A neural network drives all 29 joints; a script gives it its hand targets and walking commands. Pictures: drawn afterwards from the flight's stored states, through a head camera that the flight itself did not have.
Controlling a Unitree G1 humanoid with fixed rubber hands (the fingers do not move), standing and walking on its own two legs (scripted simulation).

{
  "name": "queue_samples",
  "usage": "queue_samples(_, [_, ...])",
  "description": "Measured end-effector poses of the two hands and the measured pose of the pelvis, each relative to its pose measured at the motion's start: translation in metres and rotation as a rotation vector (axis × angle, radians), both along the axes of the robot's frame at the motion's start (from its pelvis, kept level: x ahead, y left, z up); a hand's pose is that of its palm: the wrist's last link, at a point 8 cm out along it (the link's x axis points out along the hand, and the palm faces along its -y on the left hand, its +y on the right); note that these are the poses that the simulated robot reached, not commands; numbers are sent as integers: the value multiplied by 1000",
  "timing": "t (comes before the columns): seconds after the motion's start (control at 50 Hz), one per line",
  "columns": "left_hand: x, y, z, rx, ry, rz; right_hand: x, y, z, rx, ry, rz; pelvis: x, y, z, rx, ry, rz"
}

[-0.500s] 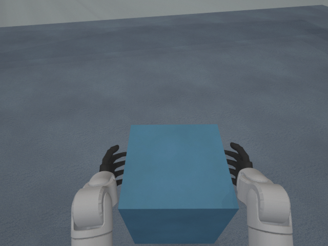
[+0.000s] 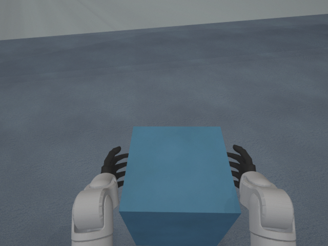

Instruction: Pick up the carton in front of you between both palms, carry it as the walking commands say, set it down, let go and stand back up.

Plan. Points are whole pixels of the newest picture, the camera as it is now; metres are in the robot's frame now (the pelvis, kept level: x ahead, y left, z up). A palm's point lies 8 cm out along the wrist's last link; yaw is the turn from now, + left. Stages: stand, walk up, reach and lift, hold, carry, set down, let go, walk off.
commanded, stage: carry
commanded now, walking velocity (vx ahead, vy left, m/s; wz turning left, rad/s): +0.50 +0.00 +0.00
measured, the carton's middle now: (176, 189) +0.28 +0.00 +0.02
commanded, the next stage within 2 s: none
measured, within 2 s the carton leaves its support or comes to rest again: neither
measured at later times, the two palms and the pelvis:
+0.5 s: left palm (127, 98) +0.58 +0.16 +0.10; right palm (215, 96) +0.57 -0.14 +0.10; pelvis +0.31 +0.02 +0.00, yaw -2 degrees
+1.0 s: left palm (142, 58) +0.89 +0.14 +0.10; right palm (207, 57) +0.89 -0.16 +0.09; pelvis +0.63 -0.01 +0.00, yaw +0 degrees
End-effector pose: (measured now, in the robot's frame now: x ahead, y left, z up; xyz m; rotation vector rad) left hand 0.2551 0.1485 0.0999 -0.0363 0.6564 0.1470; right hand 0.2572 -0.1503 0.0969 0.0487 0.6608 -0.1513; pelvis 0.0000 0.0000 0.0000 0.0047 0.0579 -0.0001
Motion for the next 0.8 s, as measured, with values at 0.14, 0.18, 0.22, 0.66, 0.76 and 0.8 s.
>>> queue_samples(0.14, [104,25,-30,-36,51,-31,94,25,-19,-36,51,-32,93,31,-18,3,-9,-43])
queue_samples(0.18, [125,26,-34,-45,99,-37,111,27,-24,-34,99,-48,112,36,-10,-9,-4,-52])
queue_samples(0.22, [146,26,-33,-41,119,-53,127,27,-23,-33,120,-62,132,39,-3,-18,2,-53])
queue_samples(0.66, [425,-17,-38,21,113,13,427,-18,-44,26,115,3,419,-19,-16,-9,-7,17])
queue_samples(0.76, [471,-20,-34,27,150,36,481,-20,-41,21,150,35,471,-28,2,18,3,18])
queue_samples(0.8, [494,-21,-28,28,132,37,504,-21,-35,20,132,38,495,-28,7,24,7,12])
